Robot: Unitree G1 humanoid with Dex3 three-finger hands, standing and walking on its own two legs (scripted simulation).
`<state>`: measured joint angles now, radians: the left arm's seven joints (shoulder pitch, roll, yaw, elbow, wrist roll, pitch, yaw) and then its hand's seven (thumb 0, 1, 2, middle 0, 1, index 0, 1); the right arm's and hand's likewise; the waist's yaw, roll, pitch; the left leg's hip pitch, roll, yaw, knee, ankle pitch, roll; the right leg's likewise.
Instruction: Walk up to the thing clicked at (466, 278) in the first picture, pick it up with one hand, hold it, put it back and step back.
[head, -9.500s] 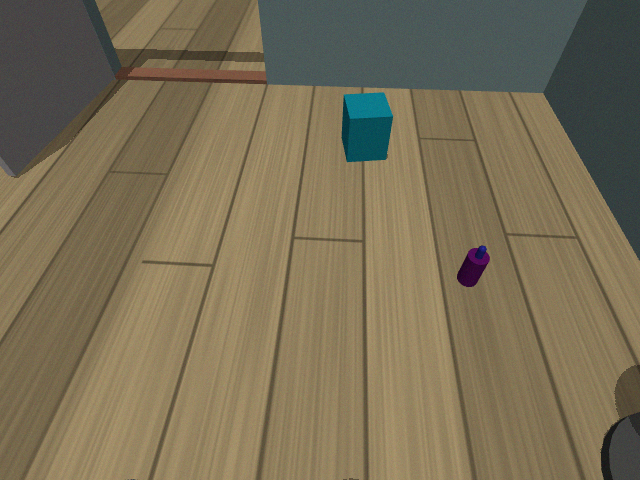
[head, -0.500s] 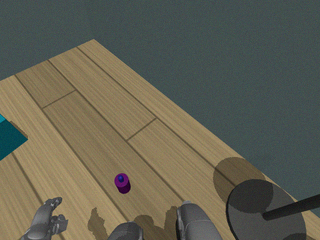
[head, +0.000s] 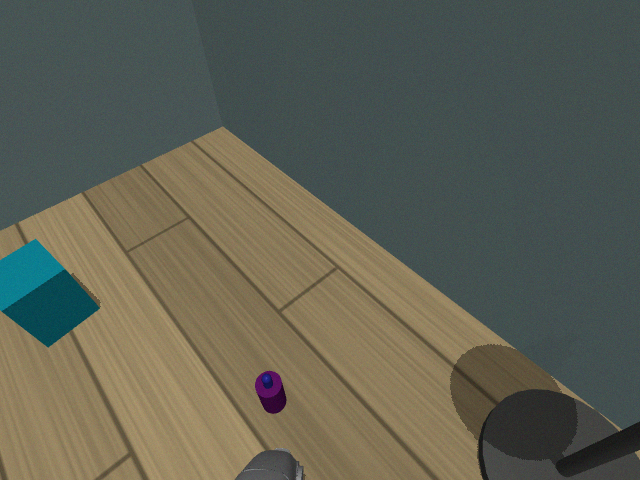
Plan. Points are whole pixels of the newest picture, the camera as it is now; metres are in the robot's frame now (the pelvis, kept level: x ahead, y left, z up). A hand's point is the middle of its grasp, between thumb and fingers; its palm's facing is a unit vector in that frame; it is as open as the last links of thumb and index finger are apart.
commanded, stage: walk up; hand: left
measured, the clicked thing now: (270, 389) +0.44 +0.19 -0.67
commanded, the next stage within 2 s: stand in 1.26 s
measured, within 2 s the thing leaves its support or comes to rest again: neither
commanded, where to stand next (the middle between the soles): +0.14 -0.02 m, yaw +4 degrees
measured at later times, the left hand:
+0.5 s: hand out of the picture +0.09 +0.27 -0.17, palm faces -0.03 -0.93 -0.37, open 7.4 cm
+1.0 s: hand out of the picture +0.11 +0.23 -0.15, palm faces +0.02 -0.94 -0.34, open 7.4 cm
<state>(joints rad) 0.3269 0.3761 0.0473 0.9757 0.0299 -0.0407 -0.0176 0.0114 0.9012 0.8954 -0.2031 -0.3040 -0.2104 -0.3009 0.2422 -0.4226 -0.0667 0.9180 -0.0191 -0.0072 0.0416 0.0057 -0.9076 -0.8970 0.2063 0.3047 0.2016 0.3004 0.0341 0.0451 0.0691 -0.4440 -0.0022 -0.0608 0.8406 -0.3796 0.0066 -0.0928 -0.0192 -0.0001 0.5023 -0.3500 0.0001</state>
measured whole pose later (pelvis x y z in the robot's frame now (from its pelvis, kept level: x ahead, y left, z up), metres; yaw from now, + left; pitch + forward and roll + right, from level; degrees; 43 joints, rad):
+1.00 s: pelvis +0.02 -0.02 +0.00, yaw +2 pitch -2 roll +0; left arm 0.12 0.35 0.00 1.02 0.01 -0.02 -0.02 0.01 0.90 0.90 -0.20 -0.30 -0.21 -0.30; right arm 0.15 -0.36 -0.01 1.04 -0.01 -0.03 0.01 0.01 -0.91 -0.90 0.21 0.30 0.20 0.30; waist 0.00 0.00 0.04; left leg -0.23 0.00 -0.02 0.55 -0.29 0.00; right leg -0.21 -0.02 -0.03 0.55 -0.30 0.01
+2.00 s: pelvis +0.01 -0.03 +0.02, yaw +2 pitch -2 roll +0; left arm 0.12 0.35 0.00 1.14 0.01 -0.01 -0.01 0.01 0.90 0.90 -0.20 -0.30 -0.21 -0.30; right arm 0.11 -0.35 -0.01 1.15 -0.01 -0.01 0.01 0.00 -0.91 -0.90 0.21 0.30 0.20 0.30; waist 0.00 0.00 0.06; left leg -0.15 0.01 -0.02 0.33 -0.15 -0.01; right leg -0.14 -0.01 -0.03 0.33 -0.16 0.00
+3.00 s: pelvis -0.12 +0.02 -0.01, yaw -1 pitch -1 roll -1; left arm 0.10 0.39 0.06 0.86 0.02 0.07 0.02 0.01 0.90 0.90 -0.20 -0.30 -0.21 -0.30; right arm 0.12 -0.35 -0.05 0.90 -0.02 0.02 -0.04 0.00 -0.90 -0.90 0.21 0.31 0.21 0.30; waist -0.01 -0.04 0.22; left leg -0.33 0.00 0.06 0.64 -0.30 0.05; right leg -0.33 0.04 0.10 0.87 -0.46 0.02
